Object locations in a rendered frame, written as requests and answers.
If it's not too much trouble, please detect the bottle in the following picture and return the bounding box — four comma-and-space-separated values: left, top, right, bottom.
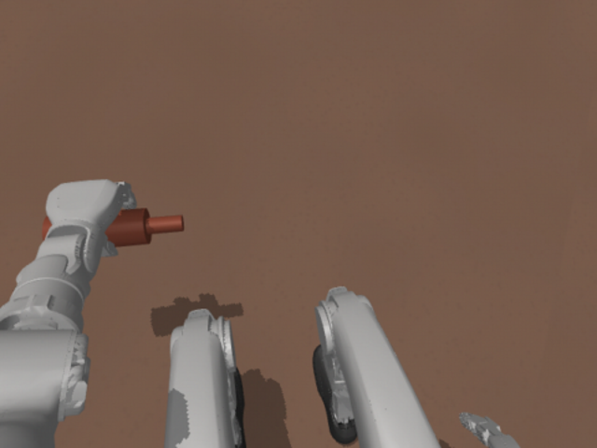
42, 208, 184, 247

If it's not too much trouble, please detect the left robot arm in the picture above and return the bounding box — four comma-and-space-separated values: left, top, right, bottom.
0, 219, 104, 448

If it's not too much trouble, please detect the left robot hand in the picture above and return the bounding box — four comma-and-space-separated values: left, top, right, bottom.
46, 179, 137, 257

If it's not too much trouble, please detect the right robot hand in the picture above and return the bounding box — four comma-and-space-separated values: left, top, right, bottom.
459, 413, 520, 448

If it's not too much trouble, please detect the right robot foot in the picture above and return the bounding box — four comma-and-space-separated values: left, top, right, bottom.
312, 344, 357, 444

